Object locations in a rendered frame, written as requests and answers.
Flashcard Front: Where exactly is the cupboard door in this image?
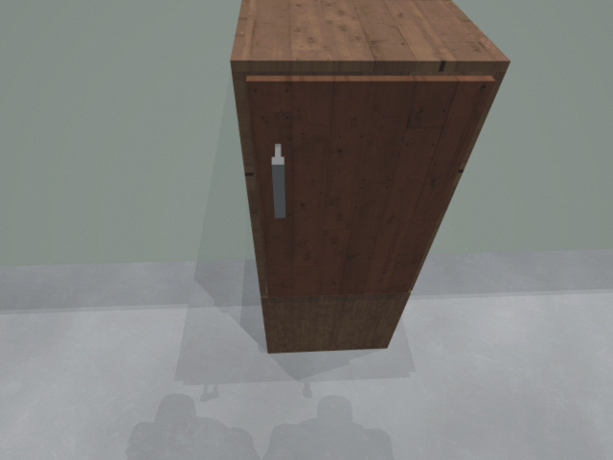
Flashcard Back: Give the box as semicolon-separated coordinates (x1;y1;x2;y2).
246;76;496;297

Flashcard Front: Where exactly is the handle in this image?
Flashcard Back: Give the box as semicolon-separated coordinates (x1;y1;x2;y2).
272;144;285;219

